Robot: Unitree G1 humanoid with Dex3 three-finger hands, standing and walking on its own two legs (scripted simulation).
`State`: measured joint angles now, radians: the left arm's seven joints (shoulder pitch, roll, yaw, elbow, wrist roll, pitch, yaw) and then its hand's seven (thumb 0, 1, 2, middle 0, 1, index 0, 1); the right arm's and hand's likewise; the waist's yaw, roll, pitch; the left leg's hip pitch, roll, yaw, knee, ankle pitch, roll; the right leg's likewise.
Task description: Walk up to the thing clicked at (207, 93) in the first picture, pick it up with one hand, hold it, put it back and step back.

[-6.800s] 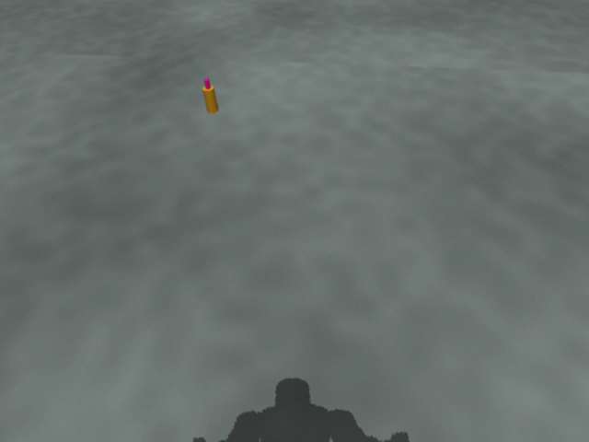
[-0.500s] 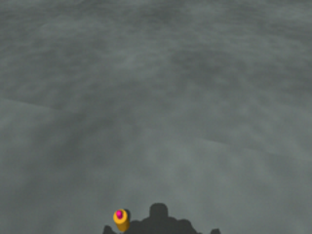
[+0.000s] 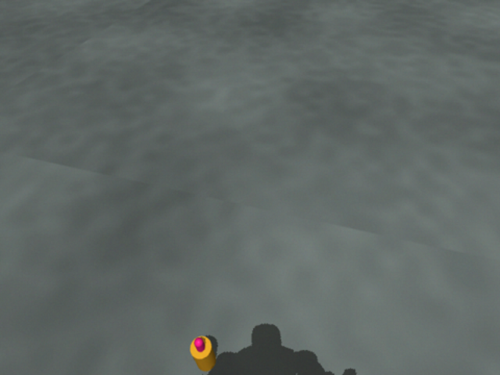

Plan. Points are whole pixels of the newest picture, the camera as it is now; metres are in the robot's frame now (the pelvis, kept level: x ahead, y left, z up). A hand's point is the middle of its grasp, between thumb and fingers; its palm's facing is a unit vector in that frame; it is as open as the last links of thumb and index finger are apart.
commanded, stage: walk up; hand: left
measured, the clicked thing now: (202, 351) +0.38 +0.20 -0.67
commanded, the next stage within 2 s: stand in 0.32 s
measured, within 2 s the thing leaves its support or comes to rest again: neither
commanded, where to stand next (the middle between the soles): +0.04 -0.03 m, yaw -1 degrees
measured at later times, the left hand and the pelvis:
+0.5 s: hand out of the picture +0.09 +0.25 -0.16, palm faces -0.02 -0.94 -0.33, open 7.4 cm; pelvis +0.00 +0.00 +0.00, yaw +0 degrees
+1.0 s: hand out of the picture +0.07 +0.25 -0.16, palm faces -0.03 -0.94 -0.33, open 7.4 cm; pelvis +0.00 +0.00 +0.00, yaw +0 degrees
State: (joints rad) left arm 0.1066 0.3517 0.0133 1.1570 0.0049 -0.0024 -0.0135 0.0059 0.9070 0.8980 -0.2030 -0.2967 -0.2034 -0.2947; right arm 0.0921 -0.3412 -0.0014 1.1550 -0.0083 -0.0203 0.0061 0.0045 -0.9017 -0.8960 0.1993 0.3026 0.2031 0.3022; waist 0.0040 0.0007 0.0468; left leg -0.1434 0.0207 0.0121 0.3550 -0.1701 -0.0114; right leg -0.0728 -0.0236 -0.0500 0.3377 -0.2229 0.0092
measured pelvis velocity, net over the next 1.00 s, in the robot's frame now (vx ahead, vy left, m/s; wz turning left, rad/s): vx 0.00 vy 0.00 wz -0.01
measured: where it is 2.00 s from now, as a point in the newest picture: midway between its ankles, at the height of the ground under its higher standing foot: outside the picture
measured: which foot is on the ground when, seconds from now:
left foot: down 0.00-1.00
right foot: down 0.00-1.00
